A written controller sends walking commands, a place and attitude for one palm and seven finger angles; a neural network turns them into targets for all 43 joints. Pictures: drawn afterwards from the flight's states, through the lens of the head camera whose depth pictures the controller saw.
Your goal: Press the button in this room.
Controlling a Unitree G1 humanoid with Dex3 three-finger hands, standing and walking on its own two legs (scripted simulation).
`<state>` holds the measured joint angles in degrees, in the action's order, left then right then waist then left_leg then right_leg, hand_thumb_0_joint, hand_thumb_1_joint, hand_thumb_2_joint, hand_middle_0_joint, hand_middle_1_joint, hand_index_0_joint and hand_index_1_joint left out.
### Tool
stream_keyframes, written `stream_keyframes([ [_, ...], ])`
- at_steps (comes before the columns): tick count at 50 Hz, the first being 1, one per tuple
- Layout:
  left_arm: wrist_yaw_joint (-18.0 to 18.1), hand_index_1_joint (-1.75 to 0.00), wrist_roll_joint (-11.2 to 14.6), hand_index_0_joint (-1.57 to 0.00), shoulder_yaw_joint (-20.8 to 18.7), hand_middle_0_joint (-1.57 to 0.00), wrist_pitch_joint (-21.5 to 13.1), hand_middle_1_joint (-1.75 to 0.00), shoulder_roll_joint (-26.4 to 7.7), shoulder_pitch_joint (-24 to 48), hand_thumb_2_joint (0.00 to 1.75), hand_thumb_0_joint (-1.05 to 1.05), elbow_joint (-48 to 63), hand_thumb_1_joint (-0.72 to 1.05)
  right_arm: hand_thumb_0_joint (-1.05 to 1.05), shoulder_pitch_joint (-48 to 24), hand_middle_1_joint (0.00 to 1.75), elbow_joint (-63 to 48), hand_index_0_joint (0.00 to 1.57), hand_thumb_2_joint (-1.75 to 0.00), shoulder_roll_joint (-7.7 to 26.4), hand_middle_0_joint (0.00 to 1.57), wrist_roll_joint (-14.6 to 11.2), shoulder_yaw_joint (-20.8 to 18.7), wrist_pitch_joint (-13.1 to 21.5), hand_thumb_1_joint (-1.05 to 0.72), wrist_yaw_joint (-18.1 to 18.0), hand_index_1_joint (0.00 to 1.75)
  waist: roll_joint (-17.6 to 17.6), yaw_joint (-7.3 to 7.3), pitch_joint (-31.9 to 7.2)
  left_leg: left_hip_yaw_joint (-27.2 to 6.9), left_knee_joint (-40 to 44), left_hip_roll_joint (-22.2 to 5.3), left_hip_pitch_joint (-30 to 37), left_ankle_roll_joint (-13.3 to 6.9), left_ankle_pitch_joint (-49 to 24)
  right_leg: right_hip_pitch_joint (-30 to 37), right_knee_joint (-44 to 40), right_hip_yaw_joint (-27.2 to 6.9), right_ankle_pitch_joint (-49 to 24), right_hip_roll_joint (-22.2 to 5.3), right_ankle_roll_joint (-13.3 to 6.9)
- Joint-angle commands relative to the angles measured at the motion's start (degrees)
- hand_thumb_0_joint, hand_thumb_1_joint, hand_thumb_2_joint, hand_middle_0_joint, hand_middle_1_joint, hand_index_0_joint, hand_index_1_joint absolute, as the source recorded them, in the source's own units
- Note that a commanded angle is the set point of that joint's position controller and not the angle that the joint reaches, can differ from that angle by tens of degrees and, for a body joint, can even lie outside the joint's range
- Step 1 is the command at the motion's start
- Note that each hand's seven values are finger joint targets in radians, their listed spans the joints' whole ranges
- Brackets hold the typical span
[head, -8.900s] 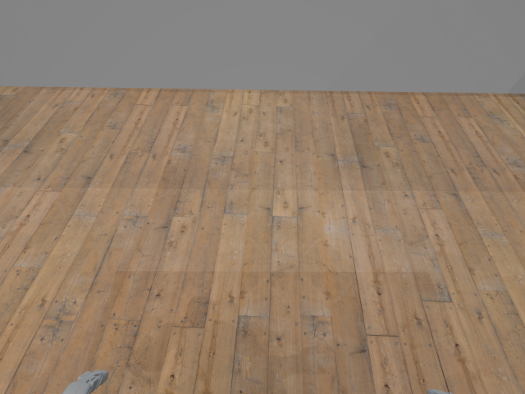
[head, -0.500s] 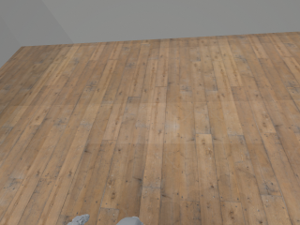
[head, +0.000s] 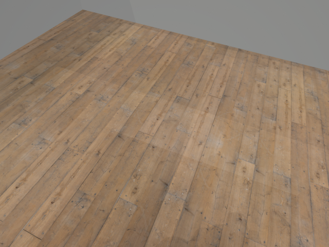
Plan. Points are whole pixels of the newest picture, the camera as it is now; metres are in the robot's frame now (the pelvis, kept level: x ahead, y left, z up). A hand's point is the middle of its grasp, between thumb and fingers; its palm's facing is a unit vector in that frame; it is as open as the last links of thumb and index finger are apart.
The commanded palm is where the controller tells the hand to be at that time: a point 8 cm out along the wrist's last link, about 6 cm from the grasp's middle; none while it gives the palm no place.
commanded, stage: turn or walk to find it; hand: left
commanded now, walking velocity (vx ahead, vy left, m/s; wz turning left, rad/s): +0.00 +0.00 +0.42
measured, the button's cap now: out of the picture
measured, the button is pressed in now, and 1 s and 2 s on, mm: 0 0 0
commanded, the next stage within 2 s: none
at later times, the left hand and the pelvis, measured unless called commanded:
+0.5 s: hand out of the picture +0.05 +0.17 -0.13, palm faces +0.20 -0.94 -0.29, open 7.4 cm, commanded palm none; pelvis -0.03 -0.04 +0.01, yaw +12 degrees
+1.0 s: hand out of the picture -0.16 +0.18 -0.18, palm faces +0.48 -0.84 -0.25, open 7.4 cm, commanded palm none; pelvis -0.08 -0.02 +0.00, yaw +26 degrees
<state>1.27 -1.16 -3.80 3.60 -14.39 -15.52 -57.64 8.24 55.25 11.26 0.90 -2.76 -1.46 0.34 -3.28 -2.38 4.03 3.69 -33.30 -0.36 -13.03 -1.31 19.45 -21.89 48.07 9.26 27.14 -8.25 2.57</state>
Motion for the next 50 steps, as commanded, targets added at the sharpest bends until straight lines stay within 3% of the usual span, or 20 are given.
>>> stream_keyframes([
  [1,-0.5,-0.30,0.1,-0.20,-0.8,-0.20,-1.1,-0.30,-4.1,5.2,0.90,0.00,5.8,0.90,0.00,2.6,0.30,-2.4,0.20,-0.90,11.6,0.20,0.4,-1.9,0.6,-0.90,-1.8,0.30,14.5,3.30,-1.1,-16.2,15.8,-15.6,3.2,-6.9,-27.4,-10.2,15.3,-7.4,-1.6,1.0,1.3],
  [5,-0.7,-0.30,0.2,-0.20,-0.7,-0.20,-1.5,-0.30,-4.0,3.2,0.90,0.00,4.6,0.90,0.00,3.1,0.30,-2.7,0.20,-0.90,11.1,0.20,-0.1,-1.8,1.2,-0.90,-1.7,0.30,11.1,2.59,-3.3,-13.3,14.9,-12.2,6.2,-6.3,-31.9,-8.9,15.3,-7.4,-5.5,2.3,2.3],
  [14,-0.1,-0.30,0.7,-0.20,0.0,-0.20,-2.0,-0.30,-2.3,8.7,0.90,0.00,8.4,0.90,0.00,6.4,0.30,-2.9,0.20,-0.90,11.6,0.20,0.7,-3.0,0.6,-0.90,-1.4,0.30,12.1,4.85,-6.1,-21.4,11.9,-12.8,7.9,-8.8,-34.1,-3.8,-0.7,-7.9,-0.4,4.9,2.2],
  [19,0.2,-0.30,1.0,-0.20,-0.4,-0.20,-3.0,-0.30,-3.3,1.9,0.90,0.00,6.9,0.90,0.00,3.6,0.30,-4.1,0.20,-0.90,10.7,0.20,0.2,-3.2,0.3,-0.90,-1.1,0.30,10.6,1.13,-8.8,-21.6,6.9,-8.3,-2.5,-4.9,-26.1,13.8,-22.3,-6.7,-14.5,6.2,0.9],
  [20,0.4,-0.30,0.5,-0.20,-0.9,-0.20,-3.6,-0.30,-6.0,-0.4,0.90,0.00,6.6,0.90,0.00,3.7,0.30,-4.3,0.20,-0.90,8.7,0.20,-0.2,-3.0,0.3,-0.90,-0.8,0.30,4.1,0.10,-9.6,-18.6,2.4,-4.8,-9.9,-1.8,-15.8,22.2,-28.3,-11.4,-17.6,0.8,-0.2],
  [21,0.9,-0.30,-0.4,-0.20,-2.1,-0.20,-4.1,-0.30,-11.2,-1.5,0.90,0.00,6.5,0.90,0.00,4.5,0.30,-5.6,0.20,-0.90,4.5,0.20,-0.5,-2.2,0.4,-0.90,-0.5,0.30,-12.3,-0.38,-9.5,-8.8,-10.1,3.6,-21.1,2.6,5.7,27.8,-31.1,-26.5,-21.4,-14.2,-5.8],
  [22,0.9,-0.30,0.0,-0.20,-1.8,-0.20,-3.8,-0.30,-12.3,-1.1,0.90,0.00,7.4,0.90,0.00,2.6,0.30,-6.2,0.20,-0.90,7.2,0.20,0.0,-2.9,-0.2,-0.90,-0.7,0.30,-11.5,-1.12,-7.5,-8.7,-21.5,3.1,-20.0,2.9,14.8,18.2,-32.0,-29.0,-24.9,-20.3,-11.1],
  [23,1.1,-0.30,0.2,-0.20,-1.6,-0.20,-3.8,-0.30,-9.6,2.4,0.90,0.00,8.3,0.90,0.00,3.6,0.30,-4.9,0.20,-0.90,8.0,0.20,0.4,-3.4,-1.1,-0.90,-0.5,0.30,-7.5,0.75,-5.4,-11.1,-28.9,1.8,-18.6,2.7,11.0,12.2,-33.9,-25.3,-17.2,-17.2,-11.8],
  [24,1.1,-0.30,0.3,-0.20,-1.6,-0.20,-3.7,-0.30,-8.3,6.3,0.90,0.00,9.2,0.90,0.00,5.0,0.30,-3.5,0.20,-0.90,7.6,0.20,0.5,-3.6,-1.8,-0.90,-0.2,0.30,-7.9,2.42,-2.6,-10.6,-33.2,1.0,-18.6,2.8,8.0,8.3,-35.3,-22.6,-10.6,-14.5,-10.6],
  [26,0.8,-0.30,0.3,-0.20,-0.5,-0.20,-3.8,-0.30,-5.6,9.9,0.90,0.00,10.0,0.90,0.00,7.7,0.30,-1.4,0.20,-0.90,6.9,0.20,0.7,-3.4,-2.0,-0.90,0.4,0.30,-4.5,4.54,-0.3,-8.2,-36.9,-0.3,-18.6,3.8,2.1,7.5,-33.4,-14.1,-14.1,-9.5,-7.8],
  [28,0.7,-0.30,0.4,-0.20,-0.2,-0.20,-4.3,-0.30,-4.7,7.6,0.90,0.00,9.4,0.90,0.00,8.7,0.30,-0.9,0.20,-0.90,6.5,0.20,0.5,-3.2,-2.1,-0.90,0.5,0.30,-5.6,4.03,-1.2,-7.0,-37.4,-0.4,-18.9,4.8,-0.4,10.2,-32.1,-10.3,-19.7,-8.1,-7.5],
  [38,0.7,-0.30,-0.6,-0.20,-1.4,-0.20,-4.0,-0.30,-8.0,-0.7,0.90,0.00,5.6,0.90,0.00,1.0,0.30,-2.4,0.20,-0.90,4.9,0.20,-0.1,-1.7,-1.4,-0.90,0.4,0.30,-6.9,-0.40,-3.4,-1.6,-17.3,-2.1,-13.4,5.6,6.8,16.7,-27.7,-7.7,-32.5,-12.3,-10.9],
  [41,0.5,-0.30,-0.7,-0.20,-1.8,-0.20,-3.7,-0.30,-9.0,-1.3,0.90,0.00,4.8,0.90,0.00,0.9,0.30,-2.8,0.20,-0.90,4.5,0.20,-0.5,-1.3,-0.7,-0.90,0.2,0.30,-8.9,-0.71,-5.0,0.3,-9.6,-1.4,-9.5,4.7,7.6,17.5,-24.9,-7.3,-37.1,-12.9,-11.0],
  [43,0.5,-0.30,-0.6,-0.20,-1.9,-0.20,-3.5,-0.30,-9.3,0.1,0.90,0.00,4.6,0.90,0.00,3.6,0.30,-2.2,0.20,-0.90,4.8,0.20,-0.6,-1.3,-0.3,-0.90,0.0,0.30,-8.3,1.28,-6.6,1.3,-2.1,-1.0,-4.2,4.2,2.7,15.7,-21.9,-5.7,-35.8,-12.8,-9.3],
  [45,0.3,-0.30,0.3,-0.20,-1.6,-0.20,-2.9,-0.30,-7.9,1.3,0.90,0.00,4.8,0.90,0.00,7.3,0.30,-1.4,0.20,-0.90,7.3,0.20,-0.4,-1.7,0.5,-0.90,0.2,0.30,-0.6,3.96,-8.3,-1.3,11.2,-3.2,7.7,3.0,-10.2,7.8,-12.7,-1.3,-26.8,-9.4,-4.4],
  [46,0.1,-0.30,0.8,-0.20,-1.1,-0.20,-2.4,-0.30,-4.4,0.5,0.90,0.00,6.5,0.90,0.00,8.5,0.30,-1.8,0.20,-0.90,12.8,0.20,0.1,-2.9,1.0,-0.90,-0.1,0.30,15.6,4.76,-8.6,-18.5,15.0,-15.6,13.9,-2.0,-20.8,-5.5,-1.5,2.1,-7.0,-1.8,0.2],
  [47,0.1,-0.30,0.3,-0.20,0.1,-0.20,-1.9,-0.30,-2.4,3.8,0.90,0.00,8.2,0.90,0.00,10.2,0.30,-1.3,0.20,-0.90,16.3,0.20,0.1,-3.7,0.5,-0.90,-0.5,0.30,20.5,6.04,-6.9,-24.6,16.2,-23.0,11.0,-7.5,-32.8,-10.2,7.2,-1.5,9.7,1.5,1.4],
  [48,0.1,-0.30,0.2,-0.20,-0.3,-0.20,-1.4,-0.30,-3.7,5.3,0.90,0.00,8.3,0.90,0.00,9.4,0.30,-1.3,0.20,-0.90,15.7,0.20,0.4,-3.4,0.2,-0.90,-0.7,0.30,14.9,5.83,-5.5,-21.2,15.6,-23.4,7.2,-9.4,-30.4,-8.6,11.9,-5.1,7.6,0.6,0.6],
  [49,0.2,-0.30,0.0,-0.20,-0.5,-0.20,-0.9,-0.30,-3.2,5.5,0.90,0.00,7.2,0.90,0.00,7.1,0.30,-1.4,0.20,-0.90,13.7,0.20,0.4,-2.8,0.7,-0.90,-1.3,0.30,18.9,5.14,-5.2,-19.5,16.4,-19.2,5.5,-7.7,-28.6,-9.2,13.3,-7.3,4.6,0.4,1.0],
  [50,-0.1,-0.30,0.1,-0.20,-0.8,-0.20,-0.9,-0.30,-4.3,5.8,0.90,0.00,6.5,0.90,0.00,4.2,0.30,-2.2,0.20,-0.90,12.2,0.20,0.4,-2.4,0.5,-0.90,-1.6,0.30,17.9,4.17,-3.2,-17.8,16.0,-17.1,4.0,-7.0,-25.3,-9.7,15.5,-7.6,1.2,0.6,1.0],
])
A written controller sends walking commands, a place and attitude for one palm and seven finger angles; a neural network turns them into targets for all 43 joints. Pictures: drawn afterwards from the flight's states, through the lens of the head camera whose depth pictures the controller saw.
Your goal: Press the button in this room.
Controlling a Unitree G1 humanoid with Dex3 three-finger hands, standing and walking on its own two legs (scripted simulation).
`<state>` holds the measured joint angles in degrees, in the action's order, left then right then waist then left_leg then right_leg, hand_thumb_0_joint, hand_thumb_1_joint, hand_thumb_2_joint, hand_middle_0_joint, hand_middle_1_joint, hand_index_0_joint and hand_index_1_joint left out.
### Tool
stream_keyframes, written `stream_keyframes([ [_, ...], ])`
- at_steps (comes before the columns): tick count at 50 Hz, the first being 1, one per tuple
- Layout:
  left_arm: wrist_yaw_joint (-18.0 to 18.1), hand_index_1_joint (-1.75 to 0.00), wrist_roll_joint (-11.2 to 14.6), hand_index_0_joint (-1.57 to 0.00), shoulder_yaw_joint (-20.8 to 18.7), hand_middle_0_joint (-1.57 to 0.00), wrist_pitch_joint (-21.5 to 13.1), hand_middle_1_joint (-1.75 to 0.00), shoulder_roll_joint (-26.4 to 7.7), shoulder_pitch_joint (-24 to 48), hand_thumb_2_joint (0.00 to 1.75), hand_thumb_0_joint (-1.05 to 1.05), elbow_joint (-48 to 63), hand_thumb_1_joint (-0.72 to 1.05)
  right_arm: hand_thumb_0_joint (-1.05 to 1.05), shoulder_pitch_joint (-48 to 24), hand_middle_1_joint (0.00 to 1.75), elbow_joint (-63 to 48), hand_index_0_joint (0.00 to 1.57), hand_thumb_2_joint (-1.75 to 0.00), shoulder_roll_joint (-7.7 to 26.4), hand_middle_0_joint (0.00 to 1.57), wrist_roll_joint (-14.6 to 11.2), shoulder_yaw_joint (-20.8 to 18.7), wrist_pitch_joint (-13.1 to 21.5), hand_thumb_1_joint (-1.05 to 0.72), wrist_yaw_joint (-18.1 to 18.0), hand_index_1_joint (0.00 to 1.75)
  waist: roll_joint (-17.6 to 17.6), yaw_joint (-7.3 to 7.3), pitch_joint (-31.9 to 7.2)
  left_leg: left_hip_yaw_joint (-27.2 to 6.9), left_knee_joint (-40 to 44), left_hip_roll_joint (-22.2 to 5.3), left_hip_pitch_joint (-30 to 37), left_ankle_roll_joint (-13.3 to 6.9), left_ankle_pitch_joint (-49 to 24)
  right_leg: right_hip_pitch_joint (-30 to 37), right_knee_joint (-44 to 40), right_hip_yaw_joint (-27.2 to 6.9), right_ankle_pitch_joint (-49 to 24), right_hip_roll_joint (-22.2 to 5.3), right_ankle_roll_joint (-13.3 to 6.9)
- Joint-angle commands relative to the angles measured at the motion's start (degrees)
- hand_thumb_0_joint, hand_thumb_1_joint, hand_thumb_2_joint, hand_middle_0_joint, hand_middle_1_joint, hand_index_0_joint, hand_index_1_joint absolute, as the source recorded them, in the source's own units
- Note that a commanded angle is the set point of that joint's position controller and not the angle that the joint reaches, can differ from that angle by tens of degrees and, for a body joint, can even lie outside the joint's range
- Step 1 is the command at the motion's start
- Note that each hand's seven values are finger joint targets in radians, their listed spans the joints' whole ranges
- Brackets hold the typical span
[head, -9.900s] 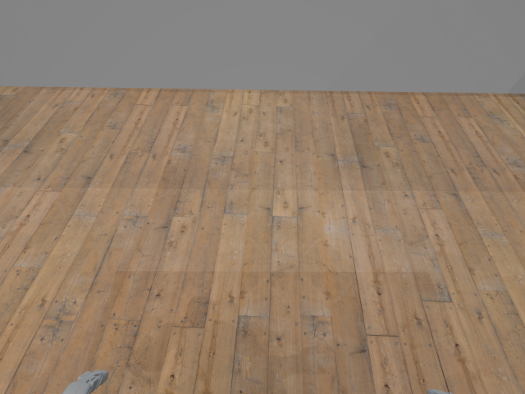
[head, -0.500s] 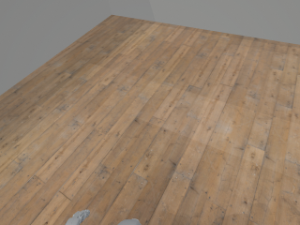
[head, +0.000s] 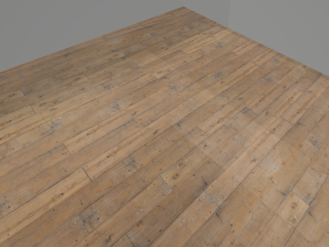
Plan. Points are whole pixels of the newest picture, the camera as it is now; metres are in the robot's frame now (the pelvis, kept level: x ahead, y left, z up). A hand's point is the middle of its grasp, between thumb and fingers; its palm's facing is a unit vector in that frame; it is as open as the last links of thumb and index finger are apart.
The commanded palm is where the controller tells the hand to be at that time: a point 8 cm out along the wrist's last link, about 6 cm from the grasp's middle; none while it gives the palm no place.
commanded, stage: turn or walk to find it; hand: left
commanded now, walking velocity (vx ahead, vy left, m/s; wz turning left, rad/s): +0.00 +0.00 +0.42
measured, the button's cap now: out of the picture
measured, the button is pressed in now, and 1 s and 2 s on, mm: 0 0 0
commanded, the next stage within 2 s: none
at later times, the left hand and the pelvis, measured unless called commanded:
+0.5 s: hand out of the picture +0.04 +0.16 -0.13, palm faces +0.20 -0.93 -0.29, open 7.4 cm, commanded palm none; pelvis -0.03 -0.05 +0.01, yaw +12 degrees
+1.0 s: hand out of the picture -0.16 +0.16 -0.18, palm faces +0.49 -0.83 -0.25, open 7.4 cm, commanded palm none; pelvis -0.08 -0.04 +0.00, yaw +26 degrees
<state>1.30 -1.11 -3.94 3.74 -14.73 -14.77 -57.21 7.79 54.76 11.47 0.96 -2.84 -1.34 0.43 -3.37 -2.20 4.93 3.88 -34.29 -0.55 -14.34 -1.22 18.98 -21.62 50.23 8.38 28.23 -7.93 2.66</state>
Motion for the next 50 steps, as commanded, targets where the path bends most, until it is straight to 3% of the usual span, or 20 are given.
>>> stream_keyframes([
  [1,-0.5,-0.30,0.0,-0.20,-0.8,-0.20,-1.2,-0.30,-4.2,4.7,0.90,0.00,5.7,0.90,0.00,3.0,0.30,-2.5,0.20,-0.90,11.2,0.20,0.3,-1.8,0.5,-0.90,-1.7,0.30,15.0,3.36,-3.0,-16.2,16.9,-14.9,4.4,-6.5,-24.6,-9.7,14.3,-7.0,-2.8,0.9,0.9],
  [5,-0.8,-0.30,0.1,-0.20,-0.6,-0.20,-1.7,-0.30,-3.8,2.6,0.90,0.00,4.5,0.90,0.00,3.7,0.30,-2.8,0.20,-0.90,10.9,0.20,-0.1,-1.8,1.2,-0.90,-1.7,0.30,10.7,2.65,-6.1,-13.9,15.9,-12.2,8.9,-6.3,-29.7,-9.6,13.9,-6.8,-6.8,1.8,2.1],
  [12,-0.2,-0.30,0.5,-0.20,-0.1,-0.20,-1.8,-0.30,-2.5,7.2,0.90,0.00,7.4,0.90,0.00,6.6,0.30,-2.6,0.20,-0.90,11.2,0.20,0.4,-2.7,0.7,-0.90,-1.4,0.30,11.6,4.56,-6.2,-19.8,14.6,-13.3,8.9,-8.8,-29.6,-6.7,3.0,-7.3,-2.2,3.3,2.4],
  [18,-0.1,-0.30,0.9,-0.20,-0.1,-0.20,-2.7,-0.30,-2.3,1.8,0.90,0.00,6.7,0.90,0.00,3.7,0.30,-3.7,0.20,-0.90,11.0,0.20,0.5,-3.2,0.1,-0.90,-1.1,0.30,12.1,1.70,-8.3,-22.1,10.7,-9.7,-0.2,-6.5,-24.3,9.0,-18.2,-5.6,-10.5,6.3,0.9],
  [19,0.1,-0.30,0.8,-0.20,-0.4,-0.20,-3.2,-0.30,-3.2,-0.6,0.90,0.00,6.2,0.90,0.00,3.3,0.30,-4.0,0.20,-0.90,10.2,0.20,0.1,-3.1,0.1,-0.90,-0.9,0.30,9.6,0.34,-9.7,-20.7,7.5,-7.6,-3.8,-4.4,-20.2,15.6,-26.3,-6.1,-16.3,5.1,0.7],
  [20,0.5,-0.30,0.1,-0.20,-1.1,-0.20,-4.0,-0.30,-7.1,-2.4,0.90,0.00,6.1,0.90,0.00,4.3,0.30,-4.4,0.20,-0.90,7.2,0.20,-0.5,-2.8,0.1,-0.90,-0.6,0.30,-0.6,-0.34,-10.9,-16.0,-0.2,-2.6,-13.1,-0.7,-8.2,24.5,-32.6,-14.5,-16.1,-3.7,-1.5],
  [21,0.7,-0.30,-0.5,-0.20,-2.1,-0.20,-4.2,-0.30,-11.9,-2.5,0.90,0.00,6.5,0.90,0.00,3.5,0.30,-6.0,0.20,-0.90,4.2,0.20,-0.4,-2.2,0.1,-0.90,-0.5,0.30,-15.1,-1.04,-8.5,-7.1,-13.6,5.0,-21.9,3.1,12.5,24.4,-34.5,-28.5,-21.7,-17.9,-8.0],
  [22,0.9,-0.30,0.1,-0.20,-1.6,-0.20,-3.8,-0.30,-11.4,-1.6,0.90,0.00,7.4,0.90,0.00,2.2,0.30,-6.0,0.20,-0.90,7.4,0.20,0.1,-3.0,-0.5,-0.90,-0.6,0.30,-9.3,-1.15,-7.3,-9.6,-23.7,2.6,-19.0,2.7,14.4,14.8,-35.1,-27.0,-21.8,-20.3,-11.6],
  [23,1.0,-0.30,0.1,-0.20,-1.7,-0.20,-4.1,-0.30,-8.9,2.6,0.90,0.00,8.2,0.90,0.00,3.8,0.30,-4.6,0.20,-0.90,7.6,0.20,0.5,-3.4,-1.3,-0.90,-0.4,0.30,-10.6,1.01,-5.0,-11.5,-29.1,1.3,-18.4,2.5,10.8,9.7,-37.0,-23.7,-14.6,-16.9,-11.1],
  [25,0.9,-0.30,0.4,-0.20,-0.8,-0.20,-3.8,-0.30,-6.2,7.9,0.90,0.00,9.6,0.90,0.00,6.4,0.30,-2.0,0.20,-0.90,7.2,0.20,0.5,-3.6,-2.1,-0.90,0.2,0.30,-4.7,3.84,-1.3,-9.4,-35.4,-0.1,-17.7,3.1,4.6,5.8,-36.7,-16.9,-11.9,-11.9,-8.3],
  [28,0.6,-0.30,0.4,-0.20,-0.1,-0.20,-4.5,-0.30,-4.4,6.4,0.90,0.00,9.1,0.90,0.00,9.3,0.30,-0.2,0.20,-0.90,5.9,0.20,0.5,-3.2,-2.3,-0.90,0.5,0.30,-5.1,4.04,-2.0,-7.2,-37.3,0.0,-18.0,4.7,-1.0,9.3,-34.9,-8.9,-18.9,-8.1,-7.0],
  [33,0.9,-0.30,0.1,-0.20,-0.4,-0.20,-4.6,-0.30,-4.8,1.6,0.90,0.00,7.3,0.90,0.00,6.4,0.30,-0.6,0.20,-0.90,6.2,0.20,0.5,-2.9,-2.4,-0.90,0.4,0.30,-5.0,1.77,-2.5,-6.3,-33.1,-2.0,-18.7,6.0,-0.1,13.6,-34.9,-9.0,-18.9,-10.8,-8.7],
  [40,0.7,-0.30,-0.7,-0.20,-1.4,-0.20,-4.1,-0.30,-7.6,-2.6,0.90,0.00,4.4,0.90,0.00,1.0,0.30,-2.0,0.20,-0.90,4.4,0.20,-0.3,-1.4,-1.2,-0.90,0.2,0.30,-7.2,-1.13,-5.8,-1.6,-12.7,-2.1,-11.7,5.2,8.4,18.9,-29.5,-7.2,-34.2,-13.6,-11.3],
  [44,0.5,-0.30,-0.5,-0.20,-1.7,-0.20,-3.7,-0.30,-8.8,-1.3,0.90,0.00,3.7,0.90,0.00,4.4,0.30,-1.4,0.20,-0.90,4.7,0.20,-0.6,-1.1,-0.3,-0.90,-0.2,0.30,-7.0,1.01,-8.8,1.3,1.1,-1.1,-2.3,4.0,2.1,16.9,-23.6,-4.2,-37.4,-13.4,-9.3],
  [45,0.4,-0.30,-0.1,-0.20,-1.7,-0.20,-3.5,-0.30,-8.3,0.0,0.90,0.00,3.7,0.90,0.00,6.8,0.30,-1.0,0.20,-0.90,5.2,0.20,-0.5,-1.3,0.1,-0.90,-0.1,0.30,-5.3,2.60,-9.5,0.8,8.7,-1.4,3.0,3.5,-4.9,14.0,-19.7,-1.5,-34.1,-11.9,-6.7],
  [46,0.3,-0.30,0.5,-0.20,-1.4,-0.20,-3.0,-0.30,-6.6,-0.3,0.90,0.00,4.3,0.90,0.00,8.5,0.30,-0.5,0.20,-0.90,8.1,0.20,-0.4,-1.8,0.6,-0.90,-0.1,0.30,2.8,3.86,-10.6,-4.0,13.8,-5.1,10.8,2.0,-12.3,6.7,-12.3,1.3,-26.4,-8.7,-3.5],
  [47,-0.1,-0.30,0.7,-0.20,-0.5,-0.20,-2.7,-0.30,-2.8,0.2,0.90,0.00,6.4,0.90,0.00,9.9,0.30,-0.7,0.20,-0.90,13.5,0.20,0.1,-3.1,1.0,-0.90,-0.4,0.30,19.2,4.85,-9.3,-22.1,15.8,-18.9,16.6,-3.8,-29.1,-8.8,-1.5,3.3,-0.7,-1.0,0.9],
  [48,0.1,-0.30,0.2,-0.20,0.3,-0.20,-2.0,-0.30,-2.5,3.7,0.90,0.00,7.5,0.90,0.00,11.3,0.30,-0.3,0.20,-0.90,16.0,0.20,0.1,-3.4,0.3,-0.90,-0.8,0.30,18.6,6.10,-8.3,-23.7,15.9,-23.6,12.7,-9.1,-36.7,-9.9,6.1,-1.5,8.7,0.8,1.2],
  [49,0.0,-0.30,0.1,-0.20,-0.1,-0.20,-1.5,-0.30,-3.3,4.9,0.90,0.00,7.3,0.90,0.00,9.6,0.30,-0.2,0.20,-0.90,14.7,0.20,0.3,-3.1,0.2,-0.90,-1.1,0.30,14.4,5.53,-7.2,-20.4,16.5,-22.2,8.8,-10.1,-29.7,-8.5,9.7,-4.2,6.4,0.2,0.7],
  [50,0.0,-0.30,0.0,-0.20,-0.3,-0.20,-1.2,-0.30,-3.1,5.5,0.90,0.00,6.4,0.90,0.00,6.3,0.30,-0.9,0.20,-0.90,13.1,0.20,0.4,-2.7,0.4,-0.90,-1.5,0.30,16.9,4.55,-4.9,-19.3,17.4,-19.0,5.8,-9.1,-24.8,-9.5,11.4,-5.6,3.0,-0.1,0.9],
])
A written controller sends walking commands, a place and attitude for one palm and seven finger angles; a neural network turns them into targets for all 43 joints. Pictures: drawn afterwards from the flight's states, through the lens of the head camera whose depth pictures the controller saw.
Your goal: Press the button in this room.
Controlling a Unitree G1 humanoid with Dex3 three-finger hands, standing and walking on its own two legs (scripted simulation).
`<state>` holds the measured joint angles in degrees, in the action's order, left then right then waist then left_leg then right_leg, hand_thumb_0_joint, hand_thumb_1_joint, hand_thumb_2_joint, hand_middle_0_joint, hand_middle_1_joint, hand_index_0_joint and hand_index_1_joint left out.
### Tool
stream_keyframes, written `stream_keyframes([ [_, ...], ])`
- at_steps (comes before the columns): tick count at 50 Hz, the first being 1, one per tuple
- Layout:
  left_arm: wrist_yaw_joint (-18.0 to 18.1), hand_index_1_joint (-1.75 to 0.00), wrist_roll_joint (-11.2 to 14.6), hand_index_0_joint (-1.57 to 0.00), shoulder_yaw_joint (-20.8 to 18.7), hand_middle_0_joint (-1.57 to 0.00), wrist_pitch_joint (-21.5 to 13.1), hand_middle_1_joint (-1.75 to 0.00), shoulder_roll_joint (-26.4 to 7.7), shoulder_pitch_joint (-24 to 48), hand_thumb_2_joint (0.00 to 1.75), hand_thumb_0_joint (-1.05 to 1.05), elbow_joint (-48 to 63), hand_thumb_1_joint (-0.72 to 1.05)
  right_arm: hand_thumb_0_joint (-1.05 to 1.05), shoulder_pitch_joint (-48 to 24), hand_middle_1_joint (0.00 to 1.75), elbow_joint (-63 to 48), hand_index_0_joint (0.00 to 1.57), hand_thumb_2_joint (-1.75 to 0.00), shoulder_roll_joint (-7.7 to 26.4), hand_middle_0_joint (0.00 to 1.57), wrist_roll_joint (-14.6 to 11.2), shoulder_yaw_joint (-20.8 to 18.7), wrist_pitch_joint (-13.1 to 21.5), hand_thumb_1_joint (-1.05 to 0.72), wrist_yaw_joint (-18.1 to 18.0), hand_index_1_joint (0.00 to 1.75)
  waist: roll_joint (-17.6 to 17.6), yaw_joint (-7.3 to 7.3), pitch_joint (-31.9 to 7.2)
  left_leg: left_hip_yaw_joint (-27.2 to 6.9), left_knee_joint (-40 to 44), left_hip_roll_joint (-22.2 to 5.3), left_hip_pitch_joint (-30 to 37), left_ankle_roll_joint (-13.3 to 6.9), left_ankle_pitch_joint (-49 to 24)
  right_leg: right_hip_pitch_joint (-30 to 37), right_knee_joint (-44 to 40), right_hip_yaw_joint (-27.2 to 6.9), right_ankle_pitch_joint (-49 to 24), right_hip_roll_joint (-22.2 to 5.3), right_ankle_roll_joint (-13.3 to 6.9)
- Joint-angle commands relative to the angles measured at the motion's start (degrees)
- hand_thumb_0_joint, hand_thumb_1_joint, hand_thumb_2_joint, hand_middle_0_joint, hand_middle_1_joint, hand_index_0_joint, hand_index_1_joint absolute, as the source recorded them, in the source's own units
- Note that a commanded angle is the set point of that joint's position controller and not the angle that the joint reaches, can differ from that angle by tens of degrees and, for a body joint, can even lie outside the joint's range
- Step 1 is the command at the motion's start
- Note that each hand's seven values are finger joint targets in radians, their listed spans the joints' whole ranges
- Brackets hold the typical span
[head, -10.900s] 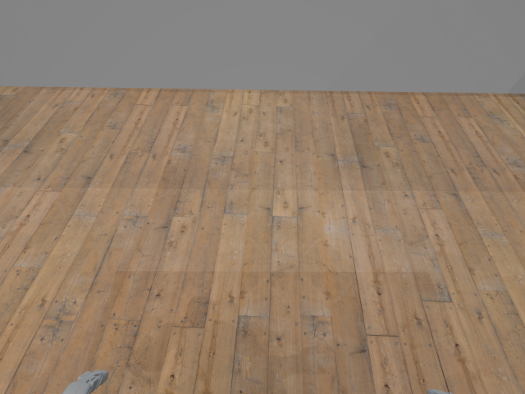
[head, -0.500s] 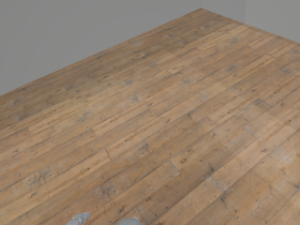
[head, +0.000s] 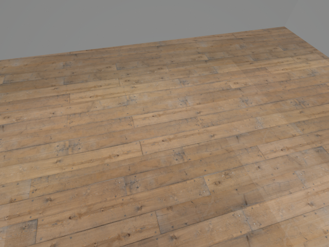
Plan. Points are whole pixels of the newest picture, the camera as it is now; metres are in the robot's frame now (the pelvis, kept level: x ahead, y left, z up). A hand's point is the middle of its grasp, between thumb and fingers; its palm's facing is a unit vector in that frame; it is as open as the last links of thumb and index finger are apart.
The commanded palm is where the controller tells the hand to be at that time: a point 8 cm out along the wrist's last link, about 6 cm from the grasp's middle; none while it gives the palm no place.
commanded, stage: turn or walk to find it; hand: left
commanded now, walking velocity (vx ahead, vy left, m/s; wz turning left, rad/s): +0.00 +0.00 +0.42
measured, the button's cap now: out of the picture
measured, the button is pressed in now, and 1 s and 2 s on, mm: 0 0 0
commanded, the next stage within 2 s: none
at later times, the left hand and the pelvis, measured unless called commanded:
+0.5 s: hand out of the picture +0.02 +0.16 -0.13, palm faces +0.23 -0.93 -0.29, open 7.4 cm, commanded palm none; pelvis -0.04 -0.05 +0.01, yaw +13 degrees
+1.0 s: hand out of the picture -0.17 +0.19 -0.17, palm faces +0.48 -0.84 -0.23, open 7.4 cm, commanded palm none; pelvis -0.10 -0.02 +0.01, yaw +26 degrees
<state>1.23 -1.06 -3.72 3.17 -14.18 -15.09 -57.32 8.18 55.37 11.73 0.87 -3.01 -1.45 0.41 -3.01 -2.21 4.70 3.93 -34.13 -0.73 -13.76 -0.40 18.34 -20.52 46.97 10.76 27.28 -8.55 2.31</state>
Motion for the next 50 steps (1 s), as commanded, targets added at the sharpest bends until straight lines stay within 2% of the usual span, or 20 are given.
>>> stream_keyframes([
  [1,-0.3,-0.30,0.0,-0.20,-0.8,-0.20,-0.6,-0.30,-4.3,5.7,0.90,0.00,6.0,0.90,0.00,3.1,0.30,-2.4,0.20,-0.90,11.6,0.20,0.5,-2.1,0.5,-0.90,-1.7,0.30,15.8,3.75,-2.3,-17.9,16.9,-16.8,3.6,-9.2,-22.9,-11.1,15.7,-8.5,1.0,0.9,1.4],
  [5,-0.7,-0.30,0.2,-0.20,-0.5,-0.20,-1.2,-0.30,-3.9,3.2,0.90,0.00,4.7,0.90,0.00,1.9,0.30,-3.1,0.20,-0.90,11.1,0.20,0.2,-1.7,1.0,-0.90,-1.7,0.30,10.6,2.51,-3.8,-14.2,15.2,-13.0,5.5,-8.2,-28.8,-9.1,13.7,-8.4,-3.3,2.6,2.2],
  [13,-0.2,-0.30,0.6,-0.20,-0.1,-0.20,-1.4,-0.30,-2.8,6.7,0.90,0.00,7.5,0.90,0.00,4.3,0.30,-3.5,0.20,-0.90,11.5,0.20,0.7,-2.7,0.4,-0.90,-1.2,0.30,12.3,4.24,-5.6,-20.5,13.8,-12.6,5.2,-9.3,-27.3,-3.7,0.6,-8.8,-1.0,5.0,2.1],
  [17,-0.1,-0.30,0.8,-0.20,-0.4,-0.20,-2.4,-0.30,-3.1,1.2,0.90,0.00,6.4,0.90,0.00,2.2,0.30,-4.6,0.20,-0.90,11.1,0.20,0.4,-3.0,0.1,-0.90,-1.0,0.30,11.5,1.27,-8.1,-21.1,9.0,-9.0,-0.9,-6.7,-24.8,9.2,-17.6,-7.4,-11.5,6.8,1.4],
  [18,0.1,-0.30,0.6,-0.20,-0.8,-0.20,-2.9,-0.30,-4.5,-0.7,0.90,0.00,5.9,0.90,0.00,2.0,0.30,-4.9,0.20,-0.90,9.8,0.20,0.1,-3.0,0.1,-0.90,-0.9,0.30,8.3,0.27,-8.9,-19.5,6.4,-6.5,-5.8,-4.2,-18.2,15.9,-24.2,-8.6,-16.2,4.8,1.0],
  [19,0.5,-0.30,-0.2,-0.20,-1.6,-0.20,-3.4,-0.30,-8.6,-2.6,0.90,0.00,5.8,0.90,0.00,2.8,0.30,-5.5,0.20,-0.90,6.5,0.20,-0.5,-2.5,0.2,-0.90,-0.5,0.30,-3.5,-0.54,-10.4,-13.7,-2.8,-0.9,-15.1,-0.7,-4.7,23.8,-29.4,-19.0,-15.4,-6.0,-2.0],
  [20,0.7,-0.30,-0.6,-0.20,-2.3,-0.20,-3.5,-0.30,-12.7,-2.5,0.90,0.00,6.5,0.90,0.00,1.2,0.30,-7.3,0.20,-0.90,4.8,0.20,-0.3,-2.3,0.0,-0.90,-0.5,0.30,-14.4,-1.34,-7.3,-6.9,-15.9,5.0,-21.2,2.2,14.1,20.4,-31.7,-30.7,-21.7,-18.3,-8.6],
  [21,0.9,-0.30,-0.1,-0.20,-2.0,-0.20,-3.2,-0.30,-11.4,-1.0,0.90,0.00,7.3,0.90,0.00,0.8,0.30,-6.5,0.20,-0.90,7.9,0.20,0.2,-3.1,-0.9,-0.90,-0.5,0.30,-8.6,-0.96,-6.2,-9.9,-25.8,2.4,-18.1,1.7,13.8,11.3,-32.9,-28.6,-16.6,-19.2,-11.5],
  [22,1.1,-0.30,0.1,-0.20,-2.1,-0.20,-3.3,-0.30,-9.4,3.9,0.90,0.00,8.3,0.90,0.00,2.7,0.30,-5.1,0.20,-0.90,7.9,0.20,0.6,-3.4,-1.7,-0.90,-0.2,0.30,-11.5,1.21,-3.0,-11.6,-30.8,0.9,-18.1,1.5,10.6,5.5,-35.5,-26.1,-6.2,-16.2,-10.7],
  [23,0.8,-0.30,0.1,-0.20,-1.5,-0.20,-3.0,-0.30,-8.2,6.8,0.90,0.00,9.3,0.90,0.00,3.6,0.30,-3.9,0.20,-0.90,7.7,0.20,0.7,-3.6,-2.1,-0.90,0.1,0.30,-7.5,2.55,-0.7,-10.1,-34.8,0.9,-17.7,1.8,7.3,3.1,-35.6,-22.8,-3.9,-13.1,-9.0],
  [25,0.8,-0.30,0.2,-0.20,-0.7,-0.20,-3.4,-0.30,-5.5,9.0,0.90,0.00,9.8,0.90,0.00,7.4,0.30,-1.9,0.20,-0.90,6.5,0.20,0.7,-3.3,-2.2,-0.90,0.6,0.30,-4.8,4.55,-1.2,-8.1,-36.9,0.1,-17.6,2.8,2.1,4.9,-32.9,-14.6,-11.6,-9.0,-6.9],
  [28,0.8,-0.30,0.2,-0.20,-0.5,-0.20,-3.9,-0.30,-5.2,5.3,0.90,0.00,8.7,0.90,0.00,7.6,0.30,-1.2,0.20,-0.90,6.2,0.20,0.6,-3.0,-2.3,-0.90,0.6,0.30,-6.9,3.00,-2.5,-6.7,-36.4,-0.6,-18.3,4.2,0.0,9.3,-32.0,-11.1,-15.7,-8.5,-7.0],
  [37,0.8,-0.30,-0.8,-0.20,-1.8,-0.20,-3.3,-0.30,-8.8,-1.0,0.90,0.00,5.5,0.90,0.00,1.3,0.30,-2.6,0.20,-0.90,4.6,0.20,-0.1,-1.6,-1.3,-0.90,0.4,0.30,-7.6,-1.08,-4.7,-1.6,-14.3,-2.2,-12.0,4.3,9.1,15.0,-28.3,-10.4,-23.5,-13.1,-10.6],
  [40,0.7,-0.30,-0.8,-0.20,-2.1,-0.20,-3.1,-0.30,-9.6,0.0,0.90,0.00,4.8,0.90,0.00,3.9,0.30,-2.3,0.20,-0.90,4.1,0.20,-0.6,-1.3,-0.5,-0.90,0.1,0.30,-8.0,0.33,-7.3,0.4,-4.0,-1.6,-6.0,3.5,7.6,15.1,-23.6,-8.3,-29.8,-13.7,-10.0],
  [42,0.4,-0.30,-0.1,-0.20,-2.0,-0.20,-2.5,-0.30,-8.9,1.1,0.90,0.00,4.7,0.90,0.00,8.1,0.30,-1.0,0.20,-0.90,4.9,0.20,-0.4,-1.3,0.2,-0.90,0.0,0.30,-4.3,2.97,-9.1,0.9,8.7,-1.0,3.6,2.7,-4.7,10.0,-16.9,-3.8,-26.7,-11.1,-5.6],
  [43,0.3,-0.30,0.5,-0.20,-1.6,-0.20,-2.1,-0.30,-6.8,0.7,0.90,0.00,5.4,0.90,0.00,9.7,0.30,-0.9,0.20,-0.90,8.1,0.20,-0.3,-2.0,0.7,-0.90,0.0,0.30,4.5,4.07,-9.8,-6.3,14.2,-6.0,10.3,0.8,-8.9,2.3,-8.5,-1.1,-19.0,-7.2,-2.4],
  [44,-0.2,-0.30,0.6,-0.20,-0.7,-0.20,-1.7,-0.30,-2.9,2.0,0.90,0.00,7.4,0.90,0.00,10.4,0.30,-1.4,0.20,-0.90,13.6,0.20,0.3,-3.3,0.9,-0.90,-0.4,0.30,21.0,5.00,-7.3,-24.3,17.4,-19.6,13.3,-5.2,-21.8,-12.7,2.9,0.6,3.7,0.5,2.0],
  [45,-0.1,-0.30,0.0,-0.20,0.0,-0.20,-1.1,-0.30,-3.4,6.2,0.90,0.00,8.5,0.90,0.00,11.8,0.30,-1.0,0.20,-0.90,15.3,0.20,0.2,-3.4,0.4,-0.90,-0.7,0.30,17.3,6.33,-6.3,-23.8,17.8,-23.1,8.4,-9.0,-25.1,-11.4,9.5,-4.4,7.4,1.0,1.5],
  [48,-0.5,-0.30,0.0,-0.20,-0.9,-0.20,-0.5,-0.30,-4.1,7.1,0.90,0.00,6.4,0.90,0.00,4.1,0.30,-2.0,0.20,-0.90,11.5,0.20,0.5,-2.2,0.7,-0.90,-1.7,0.30,16.0,3.69,-1.7,-17.7,17.5,-15.9,2.6,-8.2,-21.4,-11.8,16.2,-8.8,-0.9,1.1,1.5],
  [50,-0.9,-0.30,0.1,-0.20,-0.8,-0.20,-0.9,-0.30,-4.0,3.7,0.90,0.00,5.0,0.90,0.00,1.6,0.30,-3.0,0.20,-0.90,10.5,0.20,0.3,-1.7,1.0,-0.90,-1.7,0.30,13.6,2.08,-3.3,-14.0,16.1,-13.0,4.3,-7.5,-24.6,-10.8,16.4,-8.4,-4.2,2.1,2.0],
])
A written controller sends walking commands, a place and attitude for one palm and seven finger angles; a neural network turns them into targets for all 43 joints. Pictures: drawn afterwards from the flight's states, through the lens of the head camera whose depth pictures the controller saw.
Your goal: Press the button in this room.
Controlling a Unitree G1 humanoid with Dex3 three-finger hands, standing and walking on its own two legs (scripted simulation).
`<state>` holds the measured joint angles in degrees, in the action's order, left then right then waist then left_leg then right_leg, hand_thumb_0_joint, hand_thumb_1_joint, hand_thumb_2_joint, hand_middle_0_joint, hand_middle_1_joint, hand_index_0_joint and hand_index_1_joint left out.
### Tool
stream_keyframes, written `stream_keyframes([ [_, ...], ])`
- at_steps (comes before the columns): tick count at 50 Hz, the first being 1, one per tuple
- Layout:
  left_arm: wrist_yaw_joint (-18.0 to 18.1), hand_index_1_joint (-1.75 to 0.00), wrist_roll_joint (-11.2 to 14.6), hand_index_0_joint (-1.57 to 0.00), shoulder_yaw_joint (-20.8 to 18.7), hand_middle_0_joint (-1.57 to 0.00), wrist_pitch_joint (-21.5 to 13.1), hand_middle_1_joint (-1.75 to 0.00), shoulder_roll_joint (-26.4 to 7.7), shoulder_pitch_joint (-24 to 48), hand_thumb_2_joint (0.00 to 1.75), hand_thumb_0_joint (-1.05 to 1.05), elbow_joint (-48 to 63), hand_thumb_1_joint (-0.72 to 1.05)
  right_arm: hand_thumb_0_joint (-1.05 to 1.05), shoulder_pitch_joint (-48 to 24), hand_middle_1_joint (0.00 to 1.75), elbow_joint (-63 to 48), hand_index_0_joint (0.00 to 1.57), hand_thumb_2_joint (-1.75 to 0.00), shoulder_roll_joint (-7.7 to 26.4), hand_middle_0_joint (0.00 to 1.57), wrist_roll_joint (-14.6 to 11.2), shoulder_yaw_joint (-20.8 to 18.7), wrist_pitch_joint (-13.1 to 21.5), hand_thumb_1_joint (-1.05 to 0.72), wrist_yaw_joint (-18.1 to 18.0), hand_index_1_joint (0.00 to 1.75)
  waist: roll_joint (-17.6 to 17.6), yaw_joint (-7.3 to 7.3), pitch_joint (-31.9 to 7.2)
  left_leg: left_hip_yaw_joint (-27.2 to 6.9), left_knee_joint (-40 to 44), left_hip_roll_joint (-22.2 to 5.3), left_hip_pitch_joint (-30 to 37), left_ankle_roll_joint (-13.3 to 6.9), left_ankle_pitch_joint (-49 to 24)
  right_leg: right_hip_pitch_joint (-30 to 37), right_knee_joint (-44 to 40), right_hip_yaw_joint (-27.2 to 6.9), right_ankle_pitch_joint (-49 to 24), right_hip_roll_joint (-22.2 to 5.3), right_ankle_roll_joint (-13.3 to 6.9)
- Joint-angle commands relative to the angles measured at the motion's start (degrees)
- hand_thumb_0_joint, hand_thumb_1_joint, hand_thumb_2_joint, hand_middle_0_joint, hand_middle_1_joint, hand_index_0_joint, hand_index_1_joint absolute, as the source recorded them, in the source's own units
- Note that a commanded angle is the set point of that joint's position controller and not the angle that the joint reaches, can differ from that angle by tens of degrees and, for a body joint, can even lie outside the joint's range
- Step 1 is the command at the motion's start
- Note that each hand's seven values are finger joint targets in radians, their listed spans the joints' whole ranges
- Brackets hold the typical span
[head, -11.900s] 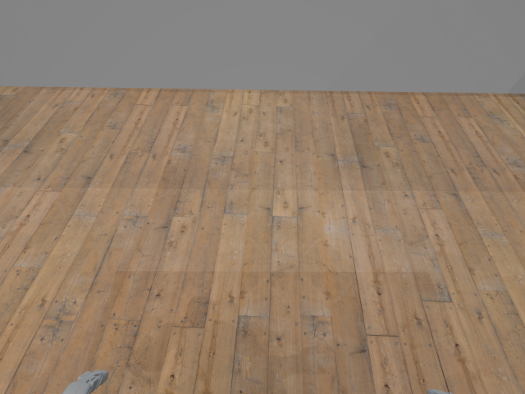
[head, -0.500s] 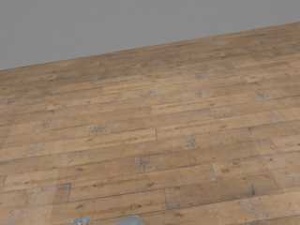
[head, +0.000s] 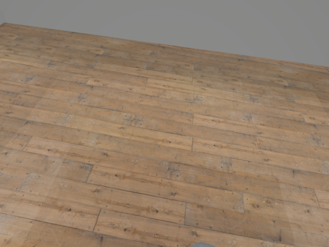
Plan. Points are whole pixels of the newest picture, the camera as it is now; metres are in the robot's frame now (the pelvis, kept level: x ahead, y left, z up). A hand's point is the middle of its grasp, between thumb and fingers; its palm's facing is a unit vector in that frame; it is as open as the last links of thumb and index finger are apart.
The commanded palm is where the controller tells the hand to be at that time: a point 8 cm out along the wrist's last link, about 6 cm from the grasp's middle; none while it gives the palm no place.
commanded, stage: turn or walk to find it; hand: left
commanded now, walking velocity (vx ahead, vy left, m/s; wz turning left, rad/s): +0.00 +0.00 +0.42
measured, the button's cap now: out of the picture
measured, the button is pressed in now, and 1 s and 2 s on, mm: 0 0 0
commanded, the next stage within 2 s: none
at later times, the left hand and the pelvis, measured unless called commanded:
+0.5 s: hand out of the picture +0.01 +0.16 -0.14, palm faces +0.23 -0.93 -0.28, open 7.4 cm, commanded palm none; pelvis -0.03 -0.05 +0.01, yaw +13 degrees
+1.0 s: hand out of the picture -0.12 +0.22 -0.17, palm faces +0.48 -0.85 -0.23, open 7.4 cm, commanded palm none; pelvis -0.07 +0.00 +0.01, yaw +26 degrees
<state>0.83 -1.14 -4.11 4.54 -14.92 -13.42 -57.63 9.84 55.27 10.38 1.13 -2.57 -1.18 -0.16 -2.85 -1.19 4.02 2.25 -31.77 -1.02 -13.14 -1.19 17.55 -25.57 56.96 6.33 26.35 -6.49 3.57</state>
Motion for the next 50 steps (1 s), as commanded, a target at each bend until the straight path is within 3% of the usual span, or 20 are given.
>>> stream_keyframes([
  [1,-0.5,-0.30,0.2,-0.20,-0.3,-0.20,-2.4,-0.30,-3.1,2.0,0.90,0.00,5.0,0.90,0.00,0.4,0.30,-2.8,0.20,-0.90,11.9,0.20,0.0,-2.2,0.9,-0.90,-1.2,0.30,12.4,1.25,-2.9,-11.7,13.5,-12.0,4.3,-6.6,-25.4,-5.4,6.1,-3.9,-3.9,0.4,1.0],
  [4,-0.3,-0.30,0.4,-0.20,0.0,-0.20,-2.5,-0.30,-2.9,3.6,0.90,0.00,5.8,0.90,0.00,3.2,0.30,-2.3,0.20,-0.90,12.2,0.20,-0.1,-2.6,0.9,-0.90,-1.1,0.30,9.7,2.49,-4.9,-13.9,12.6,-12.4,8.5,-7.6,-28.4,-5.7,2.5,-4.4,-3.3,1.2,1.5],
  [10,0.2,-0.30,0.7,-0.20,0.4,-0.20,-2.9,-0.30,-1.9,5.6,0.90,0.00,7.5,0.90,0.00,3.3,0.30,-2.9,0.20,-0.90,12.5,0.20,0.4,-3.2,0.2,-0.90,-0.8,0.30,11.8,3.24,-5.0,-19.0,11.1,-12.7,5.6,-8.7,-27.3,0.8,-10.3,-4.5,0.0,2.8,1.0],
  [14,0.4,-0.30,0.9,-0.20,0.1,-0.20,-3.5,-0.30,-2.2,0.3,0.90,0.00,6.4,0.90,0.00,1.1,0.30,-4.0,0.20,-0.90,12.3,0.20,0.2,-3.5,-0.2,-0.90,-0.5,0.30,10.9,0.65,-6.9,-20.0,7.8,-9.4,-1.3,-6.4,-23.0,13.2,-25.5,-2.9,-9.2,4.8,0.1],
  [15,0.5,-0.30,0.8,-0.20,-0.2,-0.20,-4.0,-0.30,-3.3,-2.0,0.90,0.00,5.9,0.90,0.00,0.5,0.30,-4.3,0.20,-0.90,11.4,0.20,-0.2,-3.5,-0.2,-0.90,-0.3,0.30,8.8,-0.71,-7.5,-18.8,5.0,-7.2,-5.9,-4.3,-17.8,19.8,-32.8,-3.7,-14.6,3.5,-0.1],
  [16,0.9,-0.30,0.0,-0.20,-0.9,-0.20,-4.6,-0.30,-6.8,-3.8,0.90,0.00,5.8,0.90,0.00,1.1,0.30,-4.8,0.20,-0.90,8.3,0.20,-0.6,-3.1,-0.2,-0.90,0.0,0.30,-0.8,-1.39,-8.6,-14.0,-2.7,-2.2,-14.7,-0.9,-5.9,27.5,-38.8,-12.2,-13.0,-5.5,-2.5],
  [17,1.1,-0.30,-0.6,-0.20,-1.8,-0.20,-4.8,-0.30,-11.4,-4.2,0.90,0.00,6.2,0.90,0.00,0.0,0.30,-6.6,0.20,-0.90,5.5,0.20,-0.5,-2.5,-0.1,-0.90,0.1,0.30,-15.3,-2.22,-6.3,-5.3,-16.1,5.4,-22.7,2.8,13.5,27.0,-41.6,-26.3,-18.2,-19.0,-9.0],
  [18,1.3,-0.30,0.0,-0.20,-1.4,-0.20,-4.5,-0.30,-11.2,-3.3,0.90,0.00,7.1,0.90,0.00,-1.2,0.30,-6.7,0.20,-0.90,8.8,0.20,-0.1,-3.3,-0.8,-0.90,0.0,0.30,-9.6,-2.33,-5.6,-7.7,-26.2,3.0,-20.0,2.4,15.8,18.6,-42.2,-24.9,-19.1,-21.8,-12.8],
  [20,1.5,-0.30,0.2,-0.20,-1.4,-0.20,-4.5,-0.30,-7.6,4.1,0.90,0.00,9.0,0.90,0.00,1.7,0.30,-4.2,0.20,-0.90,8.7,0.20,0.2,-3.9,-1.9,-0.90,0.4,0.30,-7.6,1.32,-2.1,-8.5,-35.4,1.2,-19.1,2.5,9.7,12.0,-43.8,-19.2,-10.0,-16.2,-11.3],
  [23,1.1,-0.30,0.2,-0.20,-0.1,-0.20,-5.1,-0.30,-4.7,5.8,0.90,0.00,9.6,0.90,0.00,5.3,0.30,-1.7,0.20,-0.90,7.4,0.20,0.3,-3.4,-2.3,-0.90,1.2,0.30,-5.2,3.01,-1.8,-5.5,-39.1,0.4,-18.6,4.1,2.3,13.1,-41.0,-7.7,-17.0,-10.4,-8.5],
  [30,1.2,-0.30,-0.3,-0.20,-0.6,-0.20,-5.1,-0.30,-6.1,-0.4,0.90,0.00,7.0,0.90,0.00,1.0,0.30,-2.2,0.20,-0.90,6.9,0.20,0.0,-2.8,-2.3,-0.90,1.1,0.30,-6.8,-0.18,-1.8,-2.7,-28.6,-1.8,-17.5,5.6,5.3,18.0,-40.4,-5.8,-19.4,-13.3,-10.4],
  [35,0.9,-0.30,-0.7,-0.20,-1.5,-0.20,-4.7,-0.30,-8.4,-3.6,0.90,0.00,5.0,0.90,0.00,-2.0,0.30,-3.1,0.20,-0.90,5.6,0.20,-0.7,-1.5,-0.8,-0.90,0.8,0.30,-9.3,-2.50,-6.3,1.3,-11.2,-1.2,-11.5,4.9,10.2,24.4,-33.3,-4.0,-36.9,-14.8,-11.9],
  [38,0.8,-0.30,-0.2,-0.20,-1.7,-0.20,-4.3,-0.30,-8.7,-1.8,0.90,0.00,4.7,0.90,0.00,3.0,0.30,-1.8,0.20,-0.90,6.3,0.20,-0.7,-1.5,0.0,-0.90,0.5,0.30,-6.6,0.63,-8.5,3.2,3.6,-0.5,-0.9,3.9,-1.6,20.1,-26.7,0.1,-36.1,-13.4,-8.0],
  [39,0.7,-0.30,0.4,-0.20,-1.4,-0.20,-3.9,-0.30,-7.6,-1.3,0.90,0.00,5.0,0.90,0.00,5.3,0.30,-1.2,0.20,-0.90,8.2,0.20,-0.6,-2.0,0.5,-0.90,0.6,0.30,-0.8,2.33,-9.4,0.7,9.6,-2.2,6.5,3.0,-9.8,14.2,-21.0,2.6,-29.5,-11.1,-5.0],
  [40,0.4,-0.30,0.8,-0.20,-0.8,-0.20,-3.5,-0.30,-4.3,-1.7,0.90,0.00,6.5,0.90,0.00,6.8,0.30,-1.4,0.20,-0.90,13.4,0.20,-0.2,-3.1,1.0,-0.90,0.5,0.30,14.4,3.14,-10.5,-15.2,12.9,-14.2,14.8,-1.5,-23.4,1.0,-10.2,5.2,-10.3,-4.2,-0.8],
  [41,0.4,-0.30,0.4,-0.20,0.5,-0.20,-3.0,-0.30,-1.8,1.7,0.90,0.00,8.4,0.90,0.00,9.4,0.30,-0.9,0.20,-0.90,17.0,0.20,-0.2,-3.9,0.5,-0.90,-0.1,0.30,21.0,4.80,-8.5,-22.2,12.9,-22.1,13.6,-7.4,-39.8,-5.9,-1.8,1.9,11.0,-0.4,0.9],
  [42,0.6,-0.30,0.2,-0.20,0.3,-0.20,-2.4,-0.30,-3.0,3.6,0.90,0.00,8.4,0.90,0.00,9.3,0.30,-0.4,0.20,-0.90,16.4,0.20,0.0,-3.7,0.2,-0.90,-0.4,0.30,14.9,4.92,-7.5,-19.1,11.8,-22.8,10.9,-9.5,-38.7,-5.1,3.2,-1.7,9.6,-1.1,0.2],
  [43,0.7,-0.30,0.1,-0.20,0.1,-0.20,-2.0,-0.30,-2.5,5.2,0.90,0.00,7.4,0.90,0.00,7.8,0.30,-0.2,0.20,-0.90,14.5,0.20,0.2,-3.2,0.6,-0.90,-1.0,0.30,18.3,4.74,-5.8,-17.8,12.5,-19.1,7.9,-8.3,-38.4,-5.5,4.5,-4.1,6.6,-1.5,0.3],
  [46,-0.2,-0.30,0.3,-0.20,-0.2,-0.20,-2.5,-0.30,-3.2,3.1,0.90,0.00,5.6,0.90,0.00,2.0,0.30,-2.0,0.20,-0.90,12.1,0.20,0.0,-2.2,0.9,-0.90,-1.4,0.30,13.5,1.87,-4.7,-11.9,10.6,-13.7,9.2,-6.9,-39.3,-6.8,7.9,-4.3,-1.1,-0.3,1.0],
  [50,-0.2,-0.30,0.5,-0.20,0.0,-0.20,-2.7,-0.30,-3.1,4.1,0.90,0.00,5.7,0.90,0.00,3.8,0.30,-2.1,0.20,-0.90,12.2,0.20,-0.2,-2.5,1.2,-0.90,-1.2,0.30,9.8,2.40,-5.8,-12.0,10.7,-12.5,10.5,-7.0,-39.4,-5.7,4.9,-4.4,-3.2,0.6,1.8],
])
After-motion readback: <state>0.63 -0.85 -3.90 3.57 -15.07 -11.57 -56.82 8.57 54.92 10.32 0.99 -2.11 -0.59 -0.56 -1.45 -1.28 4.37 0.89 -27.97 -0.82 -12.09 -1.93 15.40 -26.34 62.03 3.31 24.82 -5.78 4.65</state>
